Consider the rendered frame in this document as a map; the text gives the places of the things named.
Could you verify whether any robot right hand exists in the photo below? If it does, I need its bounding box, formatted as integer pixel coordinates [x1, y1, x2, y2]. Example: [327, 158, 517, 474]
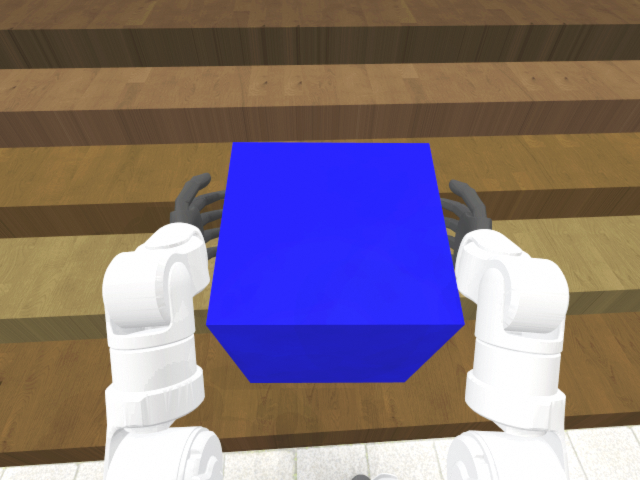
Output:
[440, 179, 492, 269]

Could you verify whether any right robot forearm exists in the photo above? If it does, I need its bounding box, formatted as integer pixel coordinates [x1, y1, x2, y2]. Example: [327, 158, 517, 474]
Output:
[455, 229, 570, 480]

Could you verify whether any robot left hand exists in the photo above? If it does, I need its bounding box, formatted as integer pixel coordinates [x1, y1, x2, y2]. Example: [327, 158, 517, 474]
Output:
[170, 173, 226, 260]

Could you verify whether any carton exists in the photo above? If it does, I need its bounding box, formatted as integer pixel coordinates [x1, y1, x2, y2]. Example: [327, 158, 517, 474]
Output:
[206, 142, 465, 383]

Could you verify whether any left robot forearm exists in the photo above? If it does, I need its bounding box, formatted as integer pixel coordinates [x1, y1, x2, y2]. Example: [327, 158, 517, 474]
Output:
[102, 223, 210, 480]

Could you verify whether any robot left upper arm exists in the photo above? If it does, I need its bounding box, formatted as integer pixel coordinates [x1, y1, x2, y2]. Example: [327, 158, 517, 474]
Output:
[106, 426, 223, 480]

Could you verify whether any robot right upper arm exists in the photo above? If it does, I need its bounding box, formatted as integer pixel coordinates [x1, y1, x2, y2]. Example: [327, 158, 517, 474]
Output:
[446, 430, 567, 480]

